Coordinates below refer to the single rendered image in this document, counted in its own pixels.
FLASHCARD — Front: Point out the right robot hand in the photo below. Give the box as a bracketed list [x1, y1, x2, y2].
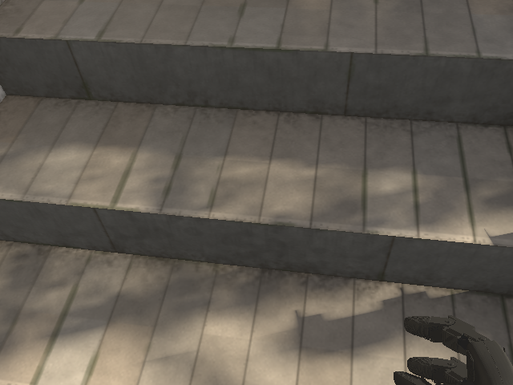
[394, 315, 513, 385]

